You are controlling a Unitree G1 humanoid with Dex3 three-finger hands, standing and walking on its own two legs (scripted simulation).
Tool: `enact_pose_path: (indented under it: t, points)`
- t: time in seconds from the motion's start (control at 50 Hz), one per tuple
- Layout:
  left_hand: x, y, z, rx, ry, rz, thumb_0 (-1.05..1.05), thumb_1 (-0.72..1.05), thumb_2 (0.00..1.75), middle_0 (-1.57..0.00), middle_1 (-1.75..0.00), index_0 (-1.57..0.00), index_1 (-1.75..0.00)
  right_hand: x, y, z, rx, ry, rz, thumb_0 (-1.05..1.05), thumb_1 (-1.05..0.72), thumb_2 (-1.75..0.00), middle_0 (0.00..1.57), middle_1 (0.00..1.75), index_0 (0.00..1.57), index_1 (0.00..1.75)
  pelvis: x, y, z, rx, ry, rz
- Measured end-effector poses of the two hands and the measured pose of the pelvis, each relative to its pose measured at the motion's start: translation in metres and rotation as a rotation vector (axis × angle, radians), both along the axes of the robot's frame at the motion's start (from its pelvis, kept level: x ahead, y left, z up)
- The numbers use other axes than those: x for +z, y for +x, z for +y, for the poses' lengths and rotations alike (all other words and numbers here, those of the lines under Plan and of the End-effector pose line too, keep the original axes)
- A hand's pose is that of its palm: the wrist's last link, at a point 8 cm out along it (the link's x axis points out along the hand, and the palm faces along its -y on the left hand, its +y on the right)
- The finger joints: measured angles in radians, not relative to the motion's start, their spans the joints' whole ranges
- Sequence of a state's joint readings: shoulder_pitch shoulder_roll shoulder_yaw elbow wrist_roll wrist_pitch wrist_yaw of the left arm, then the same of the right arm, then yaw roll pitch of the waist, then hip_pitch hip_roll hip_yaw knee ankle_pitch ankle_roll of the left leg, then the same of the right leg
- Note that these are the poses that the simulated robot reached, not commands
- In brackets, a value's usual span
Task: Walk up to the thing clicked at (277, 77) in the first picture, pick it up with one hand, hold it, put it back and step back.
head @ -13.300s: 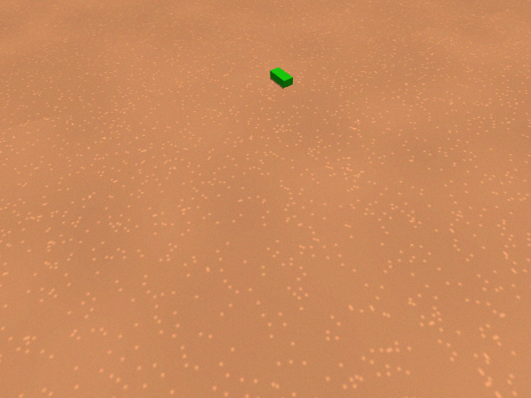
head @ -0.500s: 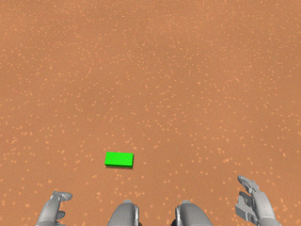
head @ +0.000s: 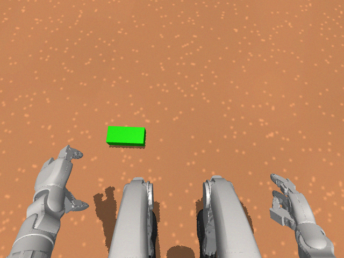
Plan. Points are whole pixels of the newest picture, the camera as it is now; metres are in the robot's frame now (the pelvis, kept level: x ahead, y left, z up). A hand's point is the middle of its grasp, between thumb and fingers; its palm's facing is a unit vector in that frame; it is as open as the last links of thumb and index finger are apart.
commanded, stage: rise first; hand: left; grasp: from above
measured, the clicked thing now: (126, 136) +0.50 +0.21 -0.50
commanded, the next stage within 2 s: none
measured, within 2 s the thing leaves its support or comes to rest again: neither
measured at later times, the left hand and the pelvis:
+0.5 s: hand (95, 155) +0.38 +0.27 -0.28, palm faces -0.50 -0.13 -0.86, open 14.0 cm; pelvis -0.05 +0.01 -0.13, yaw -4 degrees
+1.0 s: hand (103, 145) +0.43 +0.26 -0.35, palm faces -0.47 +0.02 -0.88, open 14.2 cm; pelvis -0.04 +0.01 -0.18, yaw -6 degrees
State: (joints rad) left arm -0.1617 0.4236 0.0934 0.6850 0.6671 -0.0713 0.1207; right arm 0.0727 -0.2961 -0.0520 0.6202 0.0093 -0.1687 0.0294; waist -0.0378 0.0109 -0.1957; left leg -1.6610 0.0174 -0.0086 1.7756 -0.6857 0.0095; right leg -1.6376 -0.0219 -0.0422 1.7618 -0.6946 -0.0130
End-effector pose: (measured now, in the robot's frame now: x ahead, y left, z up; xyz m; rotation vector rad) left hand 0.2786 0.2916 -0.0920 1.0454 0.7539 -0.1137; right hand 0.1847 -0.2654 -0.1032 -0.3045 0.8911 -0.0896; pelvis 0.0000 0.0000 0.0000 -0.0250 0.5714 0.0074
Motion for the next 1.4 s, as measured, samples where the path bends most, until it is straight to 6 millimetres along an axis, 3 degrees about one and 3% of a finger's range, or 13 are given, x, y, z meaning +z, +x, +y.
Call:
enact_pose_path:
  t: [0.12,0.22,0.36,0.5,0.64,0.92,1.4]
  points:
    - [-0.043,0.027,-0.001,-0.108,0.082,-0.015,0.00,-0.56,0.98,-0.11,-1.06,-0.11,-1.07,-0.064,-0.047,-0.004,-0.026,0.017,0.127,0.01,-0.93,-0.91,0.20,0.30,0.20,0.30,-0.045,-0.023,-0.003,-0.008,-0.007,0.028]
    - [-0.073,0.052,-0.006,-0.228,0.127,-0.039,0.00,-0.54,0.98,-0.13,-1.04,-0.12,-1.04,-0.100,-0.093,-0.007,-0.060,0.004,0.224,0.01,-0.92,-0.91,0.20,0.30,0.20,0.30,-0.079,-0.038,-0.004,-0.013,-0.016,0.028]
    - [-0.105,0.086,-0.012,-0.350,0.183,-0.089,0.00,-0.51,1.00,-0.11,-1.03,-0.10,-1.03,-0.124,-0.146,-0.011,-0.117,-0.037,0.338,0.01,-0.89,-0.90,0.20,0.30,0.20,0.30,-0.113,-0.047,0.000,-0.022,-0.039,0.023]
    - [-0.134,0.107,-0.017,-0.433,0.232,-0.091,0.00,-0.51,1.02,-0.08,-1.02,-0.08,-1.02,-0.133,-0.177,-0.011,-0.156,-0.068,0.426,0.00,-0.88,-0.90,0.20,0.30,0.20,0.30,-0.133,-0.049,0.005,-0.024,-0.059,0.028]
    - [-0.156,0.124,-0.020,-0.493,0.263,-0.101,0.00,-0.52,1.03,-0.07,-1.00,-0.07,-1.00,-0.145,-0.185,-0.008,-0.153,-0.078,0.479,0.00,-0.89,-0.90,0.20,0.30,0.20,0.30,-0.150,-0.047,0.008,-0.026,-0.068,0.036]
    - [-0.191,0.150,-0.025,-0.583,0.309,-0.121,0.00,-0.53,1.01,-0.08,-0.98,-0.08,-0.98,-0.173,-0.174,-0.002,-0.099,-0.072,0.527,0.00,-0.90,-0.90,0.20,0.30,0.20,0.30,-0.175,-0.040,0.009,-0.039,-0.082,0.045]
    - [-0.224,0.171,-0.035,-0.552,0.323,-0.122,0.00,-0.52,0.99,-0.08,-1.01,-0.09,-1.00,-0.181,-0.195,-0.007,-0.099,-0.084,0.602,0.00,-0.91,-0.90,0.20,0.30,0.20,0.30,-0.191,-0.034,0.006,-0.059,-0.088,0.054]
